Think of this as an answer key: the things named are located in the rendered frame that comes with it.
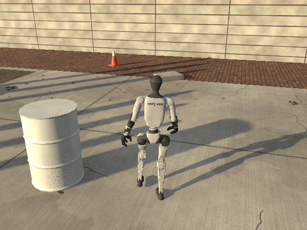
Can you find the right robot foot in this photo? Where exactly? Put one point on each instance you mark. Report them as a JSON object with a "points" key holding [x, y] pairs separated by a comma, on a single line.
{"points": [[160, 196]]}

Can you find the robot left upper arm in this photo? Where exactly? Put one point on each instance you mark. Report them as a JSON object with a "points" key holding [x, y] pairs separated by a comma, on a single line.
{"points": [[137, 108]]}

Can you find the right robot forearm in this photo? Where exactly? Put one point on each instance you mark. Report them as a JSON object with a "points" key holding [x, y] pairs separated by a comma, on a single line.
{"points": [[174, 124]]}

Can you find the left robot forearm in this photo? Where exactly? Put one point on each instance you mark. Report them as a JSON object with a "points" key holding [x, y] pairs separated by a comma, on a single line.
{"points": [[129, 127]]}

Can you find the robot foot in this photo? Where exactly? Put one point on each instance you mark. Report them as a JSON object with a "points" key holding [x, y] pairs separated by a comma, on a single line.
{"points": [[139, 183], [160, 196]]}

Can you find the left robot hand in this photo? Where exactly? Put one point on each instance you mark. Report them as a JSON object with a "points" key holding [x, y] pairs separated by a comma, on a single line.
{"points": [[123, 139]]}

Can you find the robot right upper arm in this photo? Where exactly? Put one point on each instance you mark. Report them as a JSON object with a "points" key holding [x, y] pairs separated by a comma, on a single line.
{"points": [[171, 108]]}

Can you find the left robot foot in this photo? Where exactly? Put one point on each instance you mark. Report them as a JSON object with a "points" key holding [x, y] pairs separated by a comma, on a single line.
{"points": [[139, 183]]}

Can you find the right robot hand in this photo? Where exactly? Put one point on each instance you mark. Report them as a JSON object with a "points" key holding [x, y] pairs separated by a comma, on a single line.
{"points": [[175, 130]]}

